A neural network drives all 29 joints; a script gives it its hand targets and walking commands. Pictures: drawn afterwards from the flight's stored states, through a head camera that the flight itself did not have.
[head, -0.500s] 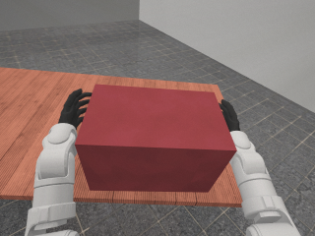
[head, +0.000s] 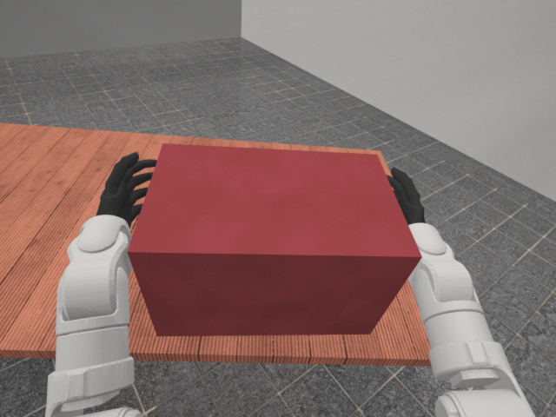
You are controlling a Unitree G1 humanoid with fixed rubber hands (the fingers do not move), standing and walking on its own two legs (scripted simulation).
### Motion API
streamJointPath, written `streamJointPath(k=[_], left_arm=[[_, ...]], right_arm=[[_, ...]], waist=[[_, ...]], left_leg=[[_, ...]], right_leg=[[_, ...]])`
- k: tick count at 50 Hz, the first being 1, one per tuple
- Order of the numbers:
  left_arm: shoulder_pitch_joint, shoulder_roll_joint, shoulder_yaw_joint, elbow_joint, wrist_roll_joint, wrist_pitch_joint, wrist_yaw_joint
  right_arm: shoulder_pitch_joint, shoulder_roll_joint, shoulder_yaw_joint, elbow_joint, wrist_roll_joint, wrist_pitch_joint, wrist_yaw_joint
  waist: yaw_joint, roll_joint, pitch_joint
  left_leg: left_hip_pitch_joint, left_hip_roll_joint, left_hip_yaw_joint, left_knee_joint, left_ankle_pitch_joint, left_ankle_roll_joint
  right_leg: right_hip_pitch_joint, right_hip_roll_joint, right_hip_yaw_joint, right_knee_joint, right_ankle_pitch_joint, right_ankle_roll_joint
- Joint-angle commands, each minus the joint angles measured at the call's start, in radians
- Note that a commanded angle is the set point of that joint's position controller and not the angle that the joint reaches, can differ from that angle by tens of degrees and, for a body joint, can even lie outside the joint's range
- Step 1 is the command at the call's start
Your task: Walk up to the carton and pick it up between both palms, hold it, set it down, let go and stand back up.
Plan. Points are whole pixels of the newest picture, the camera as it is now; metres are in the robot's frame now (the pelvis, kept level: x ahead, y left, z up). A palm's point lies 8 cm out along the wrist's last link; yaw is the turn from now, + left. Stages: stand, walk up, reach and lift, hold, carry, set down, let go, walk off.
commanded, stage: reach and lift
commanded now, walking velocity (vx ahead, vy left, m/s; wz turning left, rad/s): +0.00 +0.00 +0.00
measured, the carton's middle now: (270, 242) +0.34 +0.00 +0.13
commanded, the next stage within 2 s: hold in 0.06 s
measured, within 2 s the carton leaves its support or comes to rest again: neither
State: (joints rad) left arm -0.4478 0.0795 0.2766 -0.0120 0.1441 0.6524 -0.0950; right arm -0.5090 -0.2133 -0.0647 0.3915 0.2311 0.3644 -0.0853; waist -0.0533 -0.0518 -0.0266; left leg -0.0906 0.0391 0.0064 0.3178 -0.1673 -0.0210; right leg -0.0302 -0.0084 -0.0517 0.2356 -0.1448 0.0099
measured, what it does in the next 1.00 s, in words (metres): stands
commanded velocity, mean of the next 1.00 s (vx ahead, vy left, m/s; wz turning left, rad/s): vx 0.00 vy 0.00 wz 0.00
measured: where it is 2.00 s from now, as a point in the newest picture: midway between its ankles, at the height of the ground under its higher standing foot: outside the picture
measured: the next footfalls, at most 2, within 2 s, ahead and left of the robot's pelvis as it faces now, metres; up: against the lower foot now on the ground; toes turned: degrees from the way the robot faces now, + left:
none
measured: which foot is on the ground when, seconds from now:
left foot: down 0.00-1.00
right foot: down 0.00-1.00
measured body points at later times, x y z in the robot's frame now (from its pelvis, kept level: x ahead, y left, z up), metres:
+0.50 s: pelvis -0.01 +0.00 +0.00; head -0.05 +0.02 +0.45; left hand +0.36 +0.20 +0.19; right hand +0.37 -0.19 +0.18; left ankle +0.01 +0.13 -0.75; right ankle -0.01 -0.12 -0.75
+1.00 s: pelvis +0.00 +0.00 +0.00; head -0.04 +0.02 +0.45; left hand +0.36 +0.20 +0.19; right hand +0.37 -0.20 +0.18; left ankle +0.01 +0.13 -0.75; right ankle -0.01 -0.12 -0.75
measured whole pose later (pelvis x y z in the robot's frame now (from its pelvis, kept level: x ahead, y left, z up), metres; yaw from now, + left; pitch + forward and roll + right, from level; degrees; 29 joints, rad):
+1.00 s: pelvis +0.00 +0.00 +0.00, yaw +0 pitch -3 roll -1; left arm -0.52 0.10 0.30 0.02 0.15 0.73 -0.10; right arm -0.60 -0.22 -0.08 0.44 0.24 0.43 -0.08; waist -0.04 -0.04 -0.04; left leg -0.10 0.04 0.01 0.31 -0.16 -0.02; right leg -0.05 -0.01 -0.05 0.25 -0.15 0.01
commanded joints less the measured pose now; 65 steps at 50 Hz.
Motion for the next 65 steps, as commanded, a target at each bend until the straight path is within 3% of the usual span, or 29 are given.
streamJointPath(k=[1, 2, 3, 5, 7, 9, 10, 11, 12, 16, 19, 23, 27, 28, 29, 30, 31, 33, 39, 40, 45, 46, 47, 49, 51, 53, 55, 62, 65], left_arm=[[-0.544, -0.408, -0.458, -0.126, -0.119, -0.028, -0.102], [-0.542, -0.381, -0.421, -0.079, -0.1, -0.021, -0.103], [-0.568, -0.394, -0.451, -0.15, -0.134, -0.032, -0.102], [-0.553, -0.379, -0.415, -0.09, -0.105, -0.029, -0.093], [-0.569, -0.378, -0.417, -0.07, -0.101, -0.021, -0.093], [-0.559, -0.38, -0.411, -0.065, -0.115, -0.006, -0.101], [-0.58, -0.389, -0.42, -0.092, -0.122, -0.007, -0.101], [-0.562, -0.359, -0.376, -0.016, -0.094, 0.004, -0.107], [-0.582, -0.383, -0.393, -0.069, -0.105, 0.0, -0.106], [-0.597, -0.387, -0.424, -0.085, -0.129, -0.009, -0.099], [-0.618, -0.363, -0.393, -0.047, -0.121, 0.004, -0.11], [-0.673, -0.394, -0.385, 0.008, -0.106, 0.02, -0.112], [-0.656, -0.413, -0.414, -0.004, -0.124, 0.011, -0.112], [-0.674, -0.408, -0.421, -0.088, -0.13, -0.003, -0.105], [-0.625, -0.407, -0.407, -0.017, -0.116, 0.011, -0.104], [-0.636, -0.418, -0.424, -0.083, -0.131, 0.007, -0.1], [-0.615, -0.397, -0.405, -0.018, -0.114, 0.021, -0.101], [-0.638, -0.392, -0.384, -0.037, -0.101, 0.027, -0.11], [-0.637, -0.394, -0.411, -0.038, -0.124, 0.027, -0.107], [-0.625, -0.377, -0.407, -0.075, -0.129, 0.026, -0.102], [-0.608, -0.369, -0.37, -0.044, -0.098, 0.045, -0.12], [-0.641, -0.385, -0.413, -0.155, -0.124, 0.029, -0.115], [-0.596, -0.37, -0.372, -0.045, -0.101, 0.041, -0.117], [-0.626, -0.386, -0.41, -0.142, -0.125, 0.032, -0.113], [-0.635, -0.374, -0.403, -0.13, -0.123, 0.023, -0.113], [-0.616, -0.365, -0.417, -0.126, -0.122, 0.023, -0.101], [-0.565, -0.367, -0.424, -0.126, -0.125, 0.036, -0.109], [-0.634, -0.358, -0.372, -0.032, -0.103, 0.04, -0.127], [-0.64, -0.384, -0.39, -0.059, -0.115, 0.027, -0.122]], right_arm=[[-0.74, 0.427, 0.33, -0.389, 0.093, -0.076, 0.133], [-0.714, 0.417, 0.309, -0.326, 0.08, -0.058, 0.137], [-0.762, 0.448, 0.328, -0.4, 0.1, -0.07, 0.139], [-0.794, 0.42, 0.323, -0.397, 0.081, -0.068, 0.139], [-0.774, 0.434, 0.303, -0.321, 0.076, -0.062, 0.147], [-0.798, 0.437, 0.306, -0.338, 0.088, -0.059, 0.148], [-0.795, 0.437, 0.313, -0.346, 0.088, -0.059, 0.144], [-0.818, 0.413, 0.298, -0.326, 0.084, -0.044, 0.143], [-0.796, 0.44, 0.304, -0.333, 0.078, -0.043, 0.141], [-0.83, 0.45, 0.335, -0.367, 0.106, -0.052, 0.135], [-0.813, 0.454, 0.291, -0.288, 0.086, -0.024, 0.134], [-0.847, 0.438, 0.253, -0.215, 0.063, -0.021, 0.161], [-0.887, 0.461, 0.287, -0.284, 0.092, -0.033, 0.153], [-0.88, 0.472, 0.303, -0.294, 0.11, -0.037, 0.149], [-0.857, 0.456, 0.298, -0.275, 0.102, -0.028, 0.147], [-0.901, 0.458, 0.321, -0.334, 0.127, -0.044, 0.146], [-0.853, 0.439, 0.293, -0.277, 0.116, -0.025, 0.148], [-0.842, 0.45, 0.279, -0.248, 0.097, -0.013, 0.149], [-0.872, 0.43, 0.288, -0.295, 0.097, -0.017, 0.139], [-0.882, 0.422, 0.288, -0.329, 0.123, -0.017, 0.14], [-0.831, 0.428, 0.279, -0.265, 0.097, 0.006, 0.143], [-0.867, 0.448, 0.317, -0.369, 0.125, -0.016, 0.145], [-0.834, 0.431, 0.294, -0.305, 0.114, 0.005, 0.141], [-0.855, 0.436, 0.327, -0.354, 0.138, -0.009, 0.135], [-0.842, 0.452, 0.327, -0.372, 0.127, -0.006, 0.129], [-0.828, 0.44, 0.329, -0.351, 0.132, -0.006, 0.125], [-0.815, 0.429, 0.333, -0.393, 0.133, -0.003, 0.12], [-0.849, 0.458, 0.289, -0.312, 0.087, 0.017, 0.134], [-0.89, 0.475, 0.318, -0.358, 0.111, -0.007, 0.134]], waist=[[-0.012, 0.083, -0.381], [0.001, 0.062, -0.298], [-0.01, 0.054, -0.393], [0.033, 0.055, -0.369], [0.006, 0.058, -0.316], [0.022, 0.037, -0.348], [-0.004, 0.039, -0.374], [0.025, 0.027, -0.316], [0.006, 0.02, -0.346], [0.013, 0.061, -0.427], [-0.009, 0.053, -0.32], [0.011, 0.061, -0.314], [0.002, 0.046, -0.365], [0.019, 0.088, -0.423], [0.004, 0.086, -0.365], [0.027, 0.096, -0.436], [0.003, 0.064, -0.34], [0.017, 0.073, -0.336], [-0.009, 0.056, -0.39], [0.003, 0.092, -0.41], [0.009, 0.074, -0.325], [0.02, 0.069, -0.431], [0.017, 0.055, -0.345], [0.007, 0.09, -0.431], [0.019, 0.041, -0.401], [0.011, 0.088, -0.411], [-0.002, 0.068, -0.382], [0.024, 0.026, -0.307], [0.025, 0.038, -0.386]], left_leg=[[0.151, -0.081, 0.018, 0.008, 0.348, -0.02], [0.107, -0.082, 0.02, -0.015, 0.29, -0.011], [0.135, -0.078, 0.018, 0.002, 0.313, -0.015], [0.102, -0.081, 0.02, -0.009, 0.274, -0.005], [0.092, -0.08, 0.023, -0.024, 0.225, -0.006], [0.108, -0.078, 0.029, -0.023, 0.26, -0.001], [0.126, -0.079, 0.032, -0.016, 0.285, 0.001], [0.096, -0.083, 0.036, -0.025, 0.238, 0.006], [0.094, -0.083, 0.037, -0.025, 0.239, 0.009], [0.137, -0.088, 0.031, 0.004, 0.317, -0.003], [0.085, -0.09, 0.031, -0.02, 0.23, 0.005], [0.072, -0.07, 0.024, -0.052, 0.133, 0.003], [0.103, -0.084, 0.034, -0.022, 0.238, -0.003], [0.14, -0.077, 0.022, 0.006, 0.331, -0.008], [0.128, -0.082, 0.022, 0.005, 0.306, -0.009], [0.163, -0.078, 0.022, 0.008, 0.356, -0.017], [0.097, -0.082, 0.025, -0.012, 0.284, -0.006], [0.091, -0.079, 0.029, -0.028, 0.223, 0.001], [0.149, -0.079, 0.022, -0.003, 0.32, -0.013], [0.15, -0.076, 0.017, 0.009, 0.332, -0.018], [0.094, -0.086, 0.023, -0.015, 0.273, -0.005], [0.137, -0.082, 0.021, 0.003, 0.335, -0.014], [0.106, -0.085, 0.028, -0.014, 0.284, -0.003], [0.157, -0.082, 0.024, 0.013, 0.388, -0.023], [0.124, -0.091, 0.025, 0.003, 0.349, -0.004], [0.135, -0.086, 0.023, 0.014, 0.384, -0.02], [0.135, -0.084, 0.021, 0.019, 0.393, -0.016], [0.056, -0.082, 0.03, -0.042, 0.185, 0.005], [0.113, -0.086, 0.029, -0.01, 0.286, 0.003]], right_leg=[[0.046, 0.077, -0.004, 0.004, 0.257, 0.002], [0.043, 0.069, -0.004, -0.004, 0.22, 0.003], [0.063, 0.077, -0.009, 0.011, 0.245, 0.006], [0.054, 0.074, -0.004, 0.01, 0.217, 0.009], [0.033, 0.067, 0.002, 0.004, 0.161, 0.006], [0.044, 0.07, -0.002, -0.004, 0.194, 0.007], [0.048, 0.075, -0.008, 0.003, 0.215, 0.011], [0.053, 0.068, 0.002, -0.01, 0.18, 0.01], [0.061, 0.069, -0.001, 0.002, 0.197, 0.012], [0.066, 0.068, -0.001, 0.015, 0.26, 0.014], [0.032, 0.06, 0.011, -0.002, 0.179, 0.015], [-0.006, 0.061, 0.003, -0.005, 0.051, -0.001], [0.043, 0.071, -0.01, 0.003, 0.162, 0.008], [0.043, 0.076, -0.005, 0.012, 0.216, 0.006], [0.022, 0.068, -0.005, 0.006, 0.194, 0.011], [0.048, 0.084, -0.005, 0.009, 0.23, 0.002], [0.04, 0.074, -0.008, -0.004, 0.187, 0.007], [0.04, 0.072, -0.003, 0.004, 0.144, 0.008], [0.05, 0.075, 0.003, 0.005, 0.202, 0.004], [0.046, 0.08, 0.004, 0.01, 0.209, 0.0], [0.044, 0.067, 0.007, 0.007, 0.184, 0.003], [0.07, 0.08, -0.005, 0.026, 0.238, 0.007], [0.061, 0.07, 0.004, 0.004, 0.21, 0.009], [0.079, 0.08, -0.005, 0.023, 0.276, 0.005], [0.089, 0.073, 0.003, 0.014, 0.288, 0.016], [0.076, 0.08, 0.006, 0.023, 0.287, 0.01], [0.085, 0.079, -0.003, 0.018, 0.311, 0.012], [0.059, 0.063, 0.01, -0.006, 0.135, 0.003], [0.074, 0.074, 0.001, 0.008, 0.225, 0.015]])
